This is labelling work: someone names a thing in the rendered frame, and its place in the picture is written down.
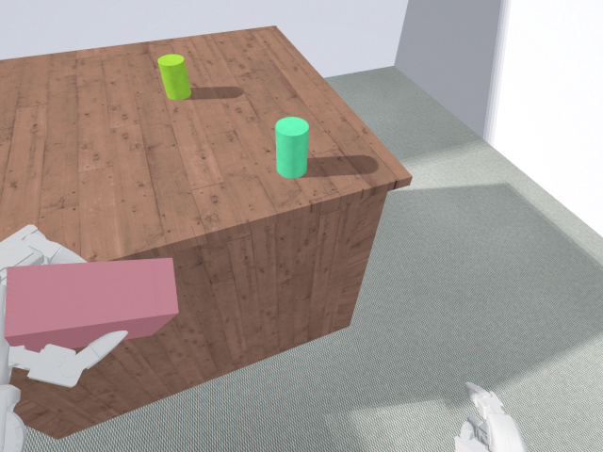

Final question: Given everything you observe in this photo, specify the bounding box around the robot left forearm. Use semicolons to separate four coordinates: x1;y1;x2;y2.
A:
0;384;26;452

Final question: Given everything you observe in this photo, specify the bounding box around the robot right hand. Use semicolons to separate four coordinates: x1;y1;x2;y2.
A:
454;382;528;452

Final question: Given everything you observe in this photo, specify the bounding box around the robot left hand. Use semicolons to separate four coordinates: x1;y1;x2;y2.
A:
0;225;128;388

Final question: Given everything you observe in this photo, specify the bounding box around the table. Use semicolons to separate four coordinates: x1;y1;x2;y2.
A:
0;25;413;440

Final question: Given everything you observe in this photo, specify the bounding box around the sponge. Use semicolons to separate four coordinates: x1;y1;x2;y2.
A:
4;258;179;353

